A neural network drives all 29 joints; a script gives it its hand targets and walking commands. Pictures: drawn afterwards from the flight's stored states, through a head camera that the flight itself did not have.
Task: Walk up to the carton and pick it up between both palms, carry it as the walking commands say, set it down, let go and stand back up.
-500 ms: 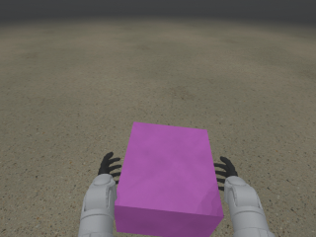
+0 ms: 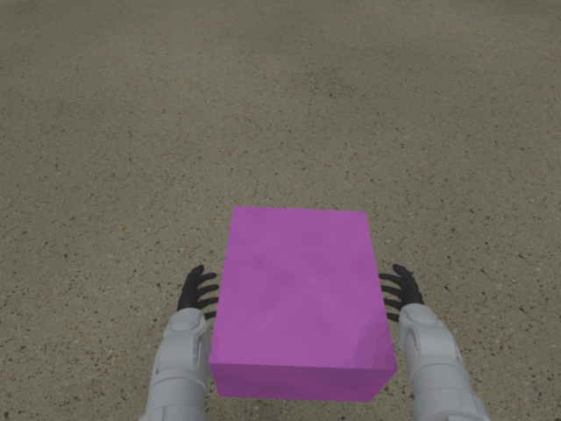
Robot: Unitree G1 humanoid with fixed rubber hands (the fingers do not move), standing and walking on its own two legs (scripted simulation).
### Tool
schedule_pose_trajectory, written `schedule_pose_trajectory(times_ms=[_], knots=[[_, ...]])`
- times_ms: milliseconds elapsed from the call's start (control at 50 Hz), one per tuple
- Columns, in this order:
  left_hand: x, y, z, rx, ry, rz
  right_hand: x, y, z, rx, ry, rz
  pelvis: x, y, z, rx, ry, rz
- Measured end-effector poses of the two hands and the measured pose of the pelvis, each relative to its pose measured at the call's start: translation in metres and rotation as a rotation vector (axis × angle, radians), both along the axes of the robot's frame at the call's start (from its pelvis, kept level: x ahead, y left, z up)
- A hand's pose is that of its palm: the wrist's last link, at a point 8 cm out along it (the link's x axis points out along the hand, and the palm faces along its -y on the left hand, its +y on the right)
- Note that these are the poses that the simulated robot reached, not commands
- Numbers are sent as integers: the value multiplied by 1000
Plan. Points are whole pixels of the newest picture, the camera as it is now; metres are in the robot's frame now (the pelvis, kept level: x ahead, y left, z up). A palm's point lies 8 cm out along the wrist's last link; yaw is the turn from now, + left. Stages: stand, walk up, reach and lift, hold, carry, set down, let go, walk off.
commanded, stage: set down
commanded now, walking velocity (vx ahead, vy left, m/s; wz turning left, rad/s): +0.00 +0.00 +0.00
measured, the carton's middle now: (297, 297) +0.36 +0.01 -0.11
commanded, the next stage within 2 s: none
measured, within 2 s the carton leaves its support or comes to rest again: neither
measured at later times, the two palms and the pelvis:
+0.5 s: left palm (202, 347) +0.28 +0.18 -0.16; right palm (385, 339) +0.31 -0.15 -0.16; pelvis -0.02 +0.00 -0.04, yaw -3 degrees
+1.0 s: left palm (200, 361) +0.28 +0.21 -0.25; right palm (362, 347) +0.32 -0.13 -0.25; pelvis -0.08 +0.03 -0.11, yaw -5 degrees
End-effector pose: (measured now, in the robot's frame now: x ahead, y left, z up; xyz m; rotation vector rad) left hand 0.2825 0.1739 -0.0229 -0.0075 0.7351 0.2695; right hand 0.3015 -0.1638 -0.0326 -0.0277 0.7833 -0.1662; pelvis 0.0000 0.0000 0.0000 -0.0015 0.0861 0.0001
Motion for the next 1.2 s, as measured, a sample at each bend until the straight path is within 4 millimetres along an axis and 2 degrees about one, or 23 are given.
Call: schedule_pose_trajectory(times_ms=[140, 220, 400, 520, 640, 740, 800, 860, 940, 1000, 1060, 1200], knots=[[5, 3, -35, 4, 19, 27, 19, 4, -30, 8, 8, 26, 6, -7, -4, 3, 146, -4], [6, 7, -59, -1, 28, 49, 23, 9, -52, 4, 8, 33, 7, -7, -8, 1, 245, -8], [-6, 8, -115, -12, 41, 51, 9, 10, -112, 24, 7, -19, -7, -4, -26, 2, 463, -28], [-4, 9, -135, 8, -1, 5, 3, 9, -133, 1, -48, -8, -19, -2, -42, 6, 556, -50], [-2, 11, -136, 21, -51, -49, -1, 8, -133, -52, -104, 33, -33, -1, -55, 5, 540, -56], [1, 17, -144, 14, -77, -45, 4, 15, -134, -87, -132, 64, -46, 3, -64, 0, 515, -58], [-1, 23, -161, 10, -56, -38, 9, 21, -147, -104, -112, 89, -55, 7, -72, -5, 518, -59], [-4, 27, -184, 9, -24, -18, 12, 27, -169, -106, -79, 99, -65, 13, -83, -13, 532, -61], [-6, 31, -215, -16, -2, 34, 15, 33, -198, -78, -59, 72, -74, 21, -100, -24, 568, -60], [-3, 33, -231, -24, -3, 58, 15, 35, -213, -52, -65, 40, -81, 26, -113, -32, 567, -59], [3, 32, -237, -17, -27, 39, 16, 34, -220, -44, -90, 20, -90, 31, -122, -40, 517, -57], [16, 24, -239, -44, -73, 1, 21, 24, -219, -77, -144, 15, -110, 39, -139, -55, 398, -53]])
